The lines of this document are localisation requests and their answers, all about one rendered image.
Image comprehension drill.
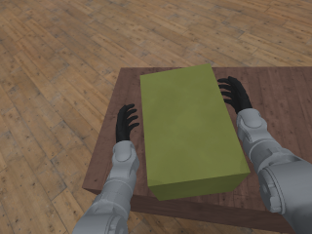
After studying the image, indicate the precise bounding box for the carton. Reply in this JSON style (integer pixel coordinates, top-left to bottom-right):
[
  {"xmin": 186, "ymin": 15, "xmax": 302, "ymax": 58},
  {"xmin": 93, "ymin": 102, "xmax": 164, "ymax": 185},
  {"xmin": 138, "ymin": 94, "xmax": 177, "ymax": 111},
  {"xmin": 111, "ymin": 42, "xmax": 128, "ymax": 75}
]
[{"xmin": 139, "ymin": 63, "xmax": 251, "ymax": 201}]

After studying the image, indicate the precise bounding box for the robot left forearm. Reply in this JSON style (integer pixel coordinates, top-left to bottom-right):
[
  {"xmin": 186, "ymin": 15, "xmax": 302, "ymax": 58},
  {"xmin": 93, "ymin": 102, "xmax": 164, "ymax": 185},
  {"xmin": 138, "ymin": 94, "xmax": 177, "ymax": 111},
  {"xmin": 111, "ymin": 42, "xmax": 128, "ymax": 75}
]
[{"xmin": 71, "ymin": 140, "xmax": 139, "ymax": 234}]

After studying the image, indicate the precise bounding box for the left robot upper arm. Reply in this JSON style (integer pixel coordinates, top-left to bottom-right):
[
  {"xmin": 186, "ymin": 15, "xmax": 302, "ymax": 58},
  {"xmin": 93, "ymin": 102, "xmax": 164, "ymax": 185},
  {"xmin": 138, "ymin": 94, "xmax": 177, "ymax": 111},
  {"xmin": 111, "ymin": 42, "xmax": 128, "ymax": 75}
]
[{"xmin": 72, "ymin": 213, "xmax": 129, "ymax": 234}]

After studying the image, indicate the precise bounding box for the robot right hand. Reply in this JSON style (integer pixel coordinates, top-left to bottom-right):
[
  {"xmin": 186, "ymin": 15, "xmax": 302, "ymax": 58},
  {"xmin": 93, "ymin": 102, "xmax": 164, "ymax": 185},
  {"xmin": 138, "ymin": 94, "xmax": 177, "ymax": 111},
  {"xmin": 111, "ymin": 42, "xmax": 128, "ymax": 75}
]
[{"xmin": 217, "ymin": 76, "xmax": 253, "ymax": 115}]

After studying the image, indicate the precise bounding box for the right robot upper arm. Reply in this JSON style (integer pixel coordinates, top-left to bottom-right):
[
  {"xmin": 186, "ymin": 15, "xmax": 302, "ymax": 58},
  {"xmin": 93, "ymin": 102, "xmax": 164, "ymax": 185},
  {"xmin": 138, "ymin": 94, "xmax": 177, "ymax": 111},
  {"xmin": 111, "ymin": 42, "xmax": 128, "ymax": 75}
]
[{"xmin": 257, "ymin": 160, "xmax": 312, "ymax": 234}]

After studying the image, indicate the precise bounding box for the pedestal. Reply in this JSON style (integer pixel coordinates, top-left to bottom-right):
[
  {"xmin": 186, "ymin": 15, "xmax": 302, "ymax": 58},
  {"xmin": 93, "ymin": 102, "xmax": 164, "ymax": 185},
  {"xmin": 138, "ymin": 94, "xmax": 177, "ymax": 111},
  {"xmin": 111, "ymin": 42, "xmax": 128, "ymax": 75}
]
[{"xmin": 82, "ymin": 66, "xmax": 312, "ymax": 234}]

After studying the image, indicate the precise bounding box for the robot right forearm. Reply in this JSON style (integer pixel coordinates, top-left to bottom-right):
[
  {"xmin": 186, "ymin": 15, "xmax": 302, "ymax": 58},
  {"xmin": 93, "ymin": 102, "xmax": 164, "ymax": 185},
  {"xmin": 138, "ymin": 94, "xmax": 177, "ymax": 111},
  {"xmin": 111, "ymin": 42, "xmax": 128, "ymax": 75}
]
[{"xmin": 236, "ymin": 108, "xmax": 312, "ymax": 175}]

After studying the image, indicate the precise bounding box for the robot left hand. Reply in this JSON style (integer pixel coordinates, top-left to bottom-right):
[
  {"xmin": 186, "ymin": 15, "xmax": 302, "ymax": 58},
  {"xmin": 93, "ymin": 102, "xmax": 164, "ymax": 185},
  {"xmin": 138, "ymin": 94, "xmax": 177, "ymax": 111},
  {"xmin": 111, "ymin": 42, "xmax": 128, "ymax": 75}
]
[{"xmin": 115, "ymin": 103, "xmax": 139, "ymax": 143}]

